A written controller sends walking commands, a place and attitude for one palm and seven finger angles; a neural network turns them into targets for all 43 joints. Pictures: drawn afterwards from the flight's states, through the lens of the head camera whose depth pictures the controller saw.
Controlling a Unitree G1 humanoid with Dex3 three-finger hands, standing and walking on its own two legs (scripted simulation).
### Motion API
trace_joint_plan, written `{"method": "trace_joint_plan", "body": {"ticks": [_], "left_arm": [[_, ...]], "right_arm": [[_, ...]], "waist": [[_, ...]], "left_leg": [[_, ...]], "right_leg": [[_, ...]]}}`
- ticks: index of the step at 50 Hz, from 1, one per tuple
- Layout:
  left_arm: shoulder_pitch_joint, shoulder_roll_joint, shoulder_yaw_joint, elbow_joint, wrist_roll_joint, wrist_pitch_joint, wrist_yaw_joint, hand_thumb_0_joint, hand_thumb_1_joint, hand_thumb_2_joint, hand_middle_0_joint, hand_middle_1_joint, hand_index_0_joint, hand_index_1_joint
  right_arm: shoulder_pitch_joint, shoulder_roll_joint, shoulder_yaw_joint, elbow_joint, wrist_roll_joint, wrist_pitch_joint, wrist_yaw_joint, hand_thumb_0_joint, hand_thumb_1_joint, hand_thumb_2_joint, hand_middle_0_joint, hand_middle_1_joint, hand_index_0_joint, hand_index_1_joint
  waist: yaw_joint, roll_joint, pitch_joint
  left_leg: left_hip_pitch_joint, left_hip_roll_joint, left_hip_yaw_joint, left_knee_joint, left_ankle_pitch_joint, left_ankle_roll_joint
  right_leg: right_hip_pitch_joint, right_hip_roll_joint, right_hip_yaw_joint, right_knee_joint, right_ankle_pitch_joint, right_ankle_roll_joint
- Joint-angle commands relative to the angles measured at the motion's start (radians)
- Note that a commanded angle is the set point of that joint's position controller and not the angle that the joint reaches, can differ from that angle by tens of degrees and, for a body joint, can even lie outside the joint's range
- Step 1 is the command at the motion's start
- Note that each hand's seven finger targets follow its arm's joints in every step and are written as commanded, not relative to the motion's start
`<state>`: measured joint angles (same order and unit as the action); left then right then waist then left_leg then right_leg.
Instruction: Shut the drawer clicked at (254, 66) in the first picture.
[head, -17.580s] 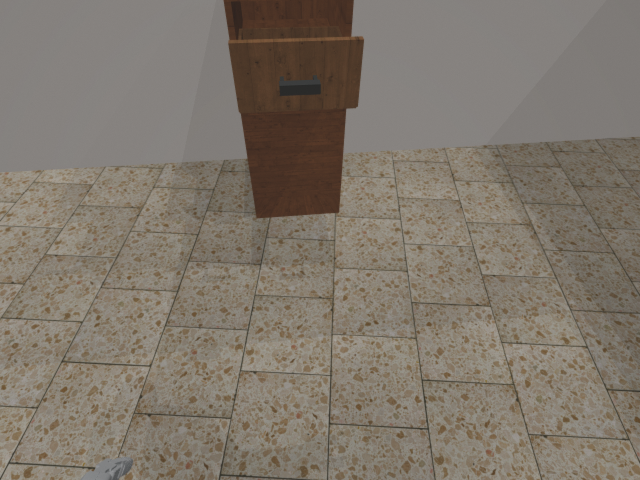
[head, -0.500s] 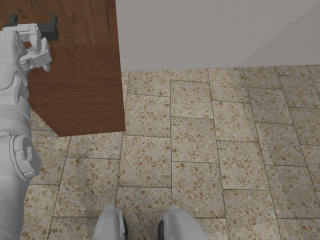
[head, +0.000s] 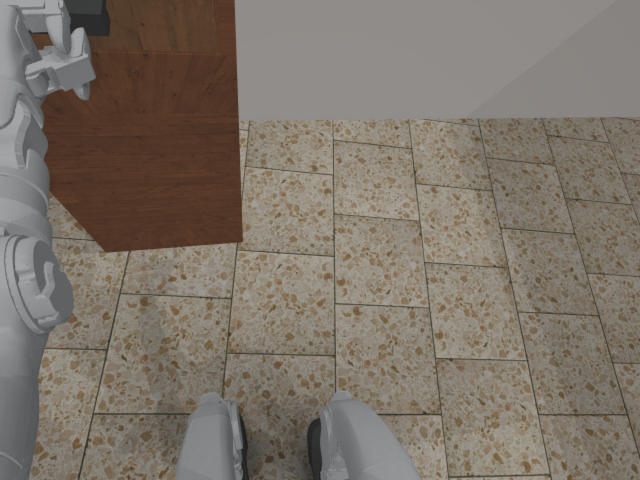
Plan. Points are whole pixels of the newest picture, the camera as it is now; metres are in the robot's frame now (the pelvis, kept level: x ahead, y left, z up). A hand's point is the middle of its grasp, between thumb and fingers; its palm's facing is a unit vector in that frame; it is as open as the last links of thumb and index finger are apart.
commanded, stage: pull the fist back off the drawer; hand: left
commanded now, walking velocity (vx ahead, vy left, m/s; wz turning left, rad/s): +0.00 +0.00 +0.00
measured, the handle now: (55, 0) +0.65 +0.23 +0.11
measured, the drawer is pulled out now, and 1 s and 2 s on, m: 0.00 0.00 0.00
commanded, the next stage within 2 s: draw the hand back to the body in 0.44 s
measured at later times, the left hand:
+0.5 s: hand (85, 62) +0.56 +0.19 +0.10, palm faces +0.06 -1.00 -0.02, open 3.3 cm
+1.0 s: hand (14, 137) +0.41 +0.20 +0.17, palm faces +0.04 -1.00 -0.05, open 3.3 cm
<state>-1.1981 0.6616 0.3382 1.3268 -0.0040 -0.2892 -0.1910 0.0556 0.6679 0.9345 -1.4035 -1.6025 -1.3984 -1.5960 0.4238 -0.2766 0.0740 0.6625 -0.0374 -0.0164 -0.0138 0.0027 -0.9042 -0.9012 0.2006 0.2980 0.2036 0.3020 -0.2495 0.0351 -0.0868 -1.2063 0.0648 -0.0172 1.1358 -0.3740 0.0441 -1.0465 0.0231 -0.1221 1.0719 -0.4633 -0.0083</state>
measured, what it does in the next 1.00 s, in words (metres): rises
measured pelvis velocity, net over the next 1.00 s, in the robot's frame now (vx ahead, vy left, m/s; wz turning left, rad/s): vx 0.07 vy -0.01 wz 0.03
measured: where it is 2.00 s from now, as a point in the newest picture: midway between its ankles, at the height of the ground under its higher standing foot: (281, 476)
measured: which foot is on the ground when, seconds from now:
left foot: down 0.00-1.00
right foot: down 0.00-1.00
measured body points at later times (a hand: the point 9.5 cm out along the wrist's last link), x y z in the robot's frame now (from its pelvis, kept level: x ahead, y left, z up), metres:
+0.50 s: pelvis +0.04 -0.01 +0.02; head +0.17 +0.01 +0.45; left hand +0.55 +0.24 +0.11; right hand +0.02 -0.27 -0.08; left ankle +0.08 +0.09 -0.64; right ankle +0.02 -0.13 -0.64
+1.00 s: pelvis +0.07 -0.01 +0.06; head +0.10 -0.01 +0.51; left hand +0.41 +0.25 +0.17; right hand +0.22 -0.26 -0.03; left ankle +0.08 +0.09 -0.64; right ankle +0.02 -0.13 -0.64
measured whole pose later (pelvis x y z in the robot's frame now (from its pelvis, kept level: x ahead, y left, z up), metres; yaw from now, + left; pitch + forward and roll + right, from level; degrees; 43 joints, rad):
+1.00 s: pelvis +0.07 -0.01 +0.06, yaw +2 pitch +10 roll -2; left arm -0.21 0.33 0.26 0.38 -0.25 -0.20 -0.24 0.01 0.90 0.90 -1.40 -1.60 -1.40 -1.60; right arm 0.26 -0.26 0.01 0.53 0.06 0.02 -0.02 0.01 -0.91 -0.90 0.20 0.30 0.20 0.30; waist -0.04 0.05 -0.12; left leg -0.60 0.04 0.04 0.81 -0.38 0.02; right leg -0.47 0.02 -0.06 0.75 -0.45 -0.01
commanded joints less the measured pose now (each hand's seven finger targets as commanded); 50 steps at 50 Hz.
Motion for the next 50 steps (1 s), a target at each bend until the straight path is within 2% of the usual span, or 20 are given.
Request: {"method": "trace_joint_plan", "body": {"ticks": [1,3,4,7,11,13,16,18,21,22,26,27,29,31,33,37,40,42,46,50], "left_arm": [[-0.606,0.14,0.003,-0.294,-0.02,-0.077,0.035,0.0,0.9,0.9,-1.4,-1.6,-1.4,-1.6],[-0.567,0.146,0.021,-0.327,-0.021,-0.082,0.04,0.0,0.9,0.9,-1.4,-1.6,-1.4,-1.6],[-0.553,0.112,0.002,-0.343,-0.024,-0.084,0.039,0.0,0.9,0.9,-1.4,-1.6,-1.4,-1.6],[-0.482,0.102,0.018,-0.345,-0.033,-0.084,0.042,0.0,0.9,0.9,-1.4,-1.6,-1.4,-1.6],[-0.387,0.149,0.066,-0.323,-0.044,-0.077,0.04,0.0,0.9,0.9,-1.4,-1.6,-1.4,-1.6],[-0.319,0.169,0.088,-0.335,-0.046,-0.08,0.039,0.0,0.9,0.9,-1.4,-1.6,-1.4,-1.6],[-0.236,0.138,0.089,-0.368,-0.062,-0.099,0.029,0.0,0.9,0.9,-1.4,-1.6,-1.4,-1.6],[-0.175,0.191,0.134,-0.387,-0.071,-0.111,0.021,0.0,0.9,0.9,-1.4,-1.6,-1.4,-1.6],[-0.151,0.143,0.109,-0.395,-0.084,-0.121,0.006,0.0,0.9,0.9,-1.4,-1.6,-1.4,-1.6],[-0.117,0.165,0.128,-0.378,-0.081,-0.12,0.001,0.0,0.9,0.9,-1.4,-1.6,-1.4,-1.6],[-0.105,0.129,0.095,-0.404,-0.096,-0.122,-0.032,0.0,0.9,0.9,-1.4,-1.6,-1.4,-1.6],[-0.102,0.126,0.096,-0.425,-0.1,-0.128,-0.039,0.0,0.9,0.9,-1.4,-1.6,-1.4,-1.6],[0.028,0.128,0.123,-0.584,-0.133,-0.142,-0.059,0.0,0.9,0.9,-1.4,-1.6,-1.4,-1.6],[0.172,0.065,0.09,-0.734,-0.17,-0.136,-0.076,0.0,0.9,0.9,-1.4,-1.6,-1.4,-1.6],[0.297,-0.009,0.042,-0.811,-0.2,-0.095,-0.085,0.0,0.9,0.9,-1.4,-1.6,-1.4,-1.6],[0.443,-0.029,0.055,-0.869,-0.245,0.002,-0.057,0.0,0.9,0.9,-1.4,-1.6,-1.4,-1.6],[0.499,-0.045,0.041,-0.985,-0.247,0.02,-0.025,0.0,0.9,0.9,-1.4,-1.6,-1.4,-1.6],[0.526,-0.065,0.02,-1.087,-0.241,0.006,-0.014,0.0,0.9,0.9,-1.4,-1.6,-1.4,-1.6],[0.655,-0.118,-0.022,-1.198,-0.265,0.003,-0.034,0.0,0.9,0.9,-1.4,-1.6,-1.4,-1.6],[0.756,-0.155,-0.042,-1.188,-0.29,0.078,-0.064,0.0,0.9,0.9,-1.4,-1.6,-1.4,-1.6]], "right_arm": [[0.211,-0.216,-0.084,-0.022,-0.006,-0.012,-0.006,0.0,-0.9,-0.9,0.2,0.3,0.2,0.3],[0.208,-0.218,-0.091,-0.029,-0.006,-0.006,0.001,0.0,-0.9,-0.9,0.2,0.3,0.2,0.3],[0.203,-0.215,-0.094,-0.032,-0.006,-0.005,0.004,0.0,-0.9,-0.9,0.2,0.3,0.2,0.3],[0.203,-0.211,-0.097,-0.036,-0.003,0.003,0.012,0.0,-0.9,-0.9,0.2,0.3,0.2,0.3],[0.199,-0.209,-0.093,-0.049,0.003,0.016,0.012,0.0,-0.9,-0.9,0.2,0.3,0.2,0.3],[0.188,-0.206,-0.096,-0.066,0.01,0.025,0.012,0.0,-0.9,-0.9,0.2,0.3,0.2,0.3],[0.181,-0.194,-0.099,-0.078,0.012,0.032,0.015,0.0,-0.9,-0.9,0.2,0.3,0.2,0.3],[0.177,-0.193,-0.101,-0.087,0.017,0.045,0.013,0.0,-0.9,-0.9,0.2,0.3,0.2,0.3],[0.173,-0.18,-0.105,-0.086,0.022,0.055,0.015,0.0,-0.9,-0.9,0.2,0.3,0.2,0.3],[0.174,-0.182,-0.108,-0.086,0.027,0.061,0.013,0.0,-0.9,-0.9,0.2,0.3,0.2,0.3],[0.162,-0.175,-0.113,-0.085,0.033,0.075,0.011,0.0,-0.9,-0.9,0.2,0.3,0.2,0.3],[0.16,-0.174,-0.114,-0.084,0.034,0.077,0.01,0.0,-0.9,-0.9,0.2,0.3,0.2,0.3],[0.137,-0.169,-0.126,-0.116,0.043,0.081,0.012,0.0,-0.9,-0.9,0.2,0.3,0.2,0.3],[0.108,-0.156,-0.13,-0.147,0.055,0.077,0.017,0.0,-0.9,-0.9,0.2,0.3,0.2,0.3],[0.077,-0.143,-0.132,-0.159,0.072,0.072,0.02,0.0,-0.9,-0.9,0.2,0.3,0.2,0.3],[0.026,-0.146,-0.132,-0.18,0.093,0.059,0.007,0.0,-0.9,-0.9,0.2,0.3,0.2,0.3],[-0.014,-0.138,-0.128,-0.197,0.095,0.041,-0.004,0.0,-0.9,-0.9,0.2,0.3,0.2,0.3],[-0.035,-0.128,-0.123,-0.205,0.094,0.026,-0.006,0.0,-0.9,-0.9,0.2,0.3,0.2,0.3],[-0.095,-0.12,-0.119,-0.224,0.095,-0.001,-0.012,0.0,-0.9,-0.9,0.2,0.3,0.2,0.3],[-0.165,-0.122,-0.107,-0.246,0.107,-0.02,-0.025,0.0,-0.9,-0.9,0.2,0.3,0.2,0.3]], "waist": [[-0.063,0.265,-0.498],[-0.039,0.28,-0.53],[-0.038,0.275,-0.544],[-0.018,0.251,-0.538],[0.003,0.169,-0.498],[0.027,0.157,-0.498],[0.044,0.138,-0.498],[0.069,0.12,-0.516],[0.06,0.085,-0.482],[0.068,0.073,-0.48],[0.061,0.096,-0.451],[0.071,0.122,-0.481],[0.13,0.184,-0.612],[0.156,0.216,-0.687],[0.158,0.178,-0.641],[0.162,0.029,-0.447],[0.163,0.03,-0.384],[0.168,0.103,-0.395],[0.184,0.102,-0.374],[0.194,0.02,-0.27]], "left_leg": [[0.702,0.003,-0.162,-0.168,-0.005,-0.014],[0.742,0.006,-0.167,-0.176,0.016,-0.02],[0.759,0.006,-0.166,-0.176,0.027,-0.02],[0.766,0.005,-0.156,-0.182,0.053,-0.02],[0.686,-0.008,-0.114,-0.185,0.07,-0.011],[0.676,-0.009,-0.093,-0.191,0.09,-0.009],[0.681,-0.014,-0.07,-0.188,0.168,-0.006],[0.668,-0.015,-0.05,-0.186,0.234,-0.005],[0.642,-0.023,-0.032,-0.178,0.267,0.002],[0.635,-0.023,-0.026,-0.178,0.277,0.001],[0.652,-0.027,-0.017,-0.176,0.315,0.003],[0.686,-0.026,-0.018,-0.176,0.351,0.0],[0.814,-0.027,-0.014,-0.191,0.482,-0.008],[0.925,-0.026,-0.016,-0.205,0.613,-0.008],[0.941,-0.022,-0.013,-0.222,0.657,-0.004],[0.819,-0.036,0.015,-0.29,0.518,0.009],[0.84,-0.04,0.018,-0.326,0.497,0.008],[0.921,-0.036,0.01,-0.335,0.57,0.004],[0.988,-0.032,-0.001,-0.36,0.582,-0.001],[0.946,-0.039,-0.003,-0.419,0.408,-0.005]], "right_leg": [[-0.1,0.033,0.051,-0.16,0.033,-0.022],[-0.095,0.032,0.048,-0.158,0.043,-0.025],[-0.092,0.032,0.05,-0.162,0.051,-0.024],[-0.063,0.036,0.048,-0.172,0.06,-0.025],[0.041,0.042,0.058,-0.199,0.065,-0.02],[0.077,0.042,0.064,-0.211,0.073,-0.017],[0.138,0.047,0.069,-0.22,0.132,-0.016],[0.209,0.048,0.078,-0.221,0.199,-0.013],[0.257,0.05,0.091,-0.228,0.271,-0.007],[0.269,0.049,0.093,-0.227,0.29,-0.005],[0.28,0.046,0.1,-0.23,0.351,-0.005],[0.279,0.046,0.098,-0.223,0.375,-0.006],[0.363,0.048,0.097,-0.224,0.479,-0.015],[0.423,0.051,0.089,-0.236,0.564,-0.02],[0.45,0.048,0.08,-0.264,0.613,-0.011],[0.543,0.037,0.08,-0.32,0.642,0.004],[0.566,0.031,0.078,-0.342,0.622,0.005],[0.558,0.028,0.079,-0.345,0.62,0.001],[0.588,0.027,0.074,-0.37,0.588,-0.004],[0.594,0.022,0.059,-0.414,0.495,0.0]]}}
